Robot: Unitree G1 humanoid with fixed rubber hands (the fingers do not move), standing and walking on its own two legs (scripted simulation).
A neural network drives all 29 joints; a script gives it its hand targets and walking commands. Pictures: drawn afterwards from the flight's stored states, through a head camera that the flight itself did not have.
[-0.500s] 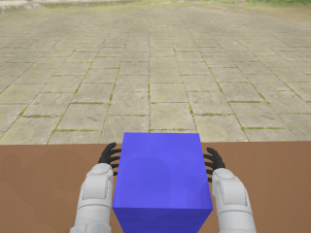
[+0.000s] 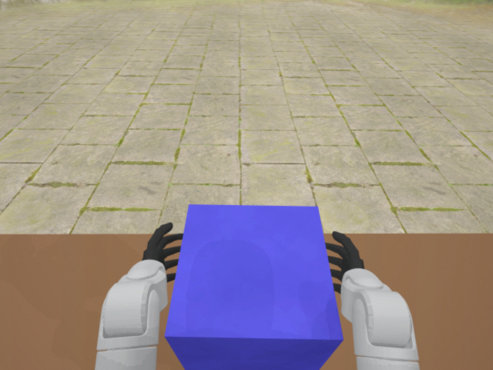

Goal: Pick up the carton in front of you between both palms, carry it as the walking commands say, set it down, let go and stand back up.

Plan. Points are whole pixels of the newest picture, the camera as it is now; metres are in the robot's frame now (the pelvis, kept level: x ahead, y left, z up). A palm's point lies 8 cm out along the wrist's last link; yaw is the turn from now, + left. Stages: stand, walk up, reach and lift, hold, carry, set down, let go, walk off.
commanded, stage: carry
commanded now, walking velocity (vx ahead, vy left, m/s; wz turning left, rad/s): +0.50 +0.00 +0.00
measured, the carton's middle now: (251, 297) +0.28 +0.01 +0.00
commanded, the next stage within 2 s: none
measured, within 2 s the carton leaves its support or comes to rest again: neither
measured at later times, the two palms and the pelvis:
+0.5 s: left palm (164, 167) +0.55 +0.21 +0.07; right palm (296, 168) +0.56 -0.09 +0.07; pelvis +0.28 +0.05 -0.02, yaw +1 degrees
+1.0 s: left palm (191, 93) +0.90 +0.21 +0.08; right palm (286, 96) +0.92 -0.09 +0.07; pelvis +0.61 +0.04 -0.03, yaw +4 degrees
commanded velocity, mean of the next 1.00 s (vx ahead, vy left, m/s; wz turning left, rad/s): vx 0.50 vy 0.00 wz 0.00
